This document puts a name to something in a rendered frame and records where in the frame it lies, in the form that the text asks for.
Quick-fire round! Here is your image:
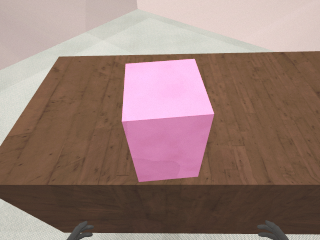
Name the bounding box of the carton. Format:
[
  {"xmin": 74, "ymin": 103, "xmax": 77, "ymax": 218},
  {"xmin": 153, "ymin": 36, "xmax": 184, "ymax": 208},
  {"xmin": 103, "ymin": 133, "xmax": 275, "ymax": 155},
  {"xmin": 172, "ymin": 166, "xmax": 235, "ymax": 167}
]
[{"xmin": 122, "ymin": 59, "xmax": 214, "ymax": 182}]

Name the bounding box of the robot right hand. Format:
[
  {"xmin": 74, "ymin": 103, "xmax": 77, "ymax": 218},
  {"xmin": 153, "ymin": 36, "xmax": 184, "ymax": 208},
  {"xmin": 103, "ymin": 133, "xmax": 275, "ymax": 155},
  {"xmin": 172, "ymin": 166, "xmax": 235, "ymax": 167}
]
[{"xmin": 257, "ymin": 220, "xmax": 289, "ymax": 240}]

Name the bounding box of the robot left hand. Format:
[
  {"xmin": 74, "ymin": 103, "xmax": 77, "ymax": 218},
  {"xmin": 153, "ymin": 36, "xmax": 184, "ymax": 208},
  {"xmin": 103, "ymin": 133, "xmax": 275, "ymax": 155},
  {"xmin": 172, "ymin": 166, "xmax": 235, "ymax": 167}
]
[{"xmin": 66, "ymin": 221, "xmax": 94, "ymax": 240}]

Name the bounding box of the pedestal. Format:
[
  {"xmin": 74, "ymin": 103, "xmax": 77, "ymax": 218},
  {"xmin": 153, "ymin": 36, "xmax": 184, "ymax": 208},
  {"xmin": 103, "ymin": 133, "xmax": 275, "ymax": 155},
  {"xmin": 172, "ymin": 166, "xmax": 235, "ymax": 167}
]
[{"xmin": 0, "ymin": 51, "xmax": 320, "ymax": 235}]

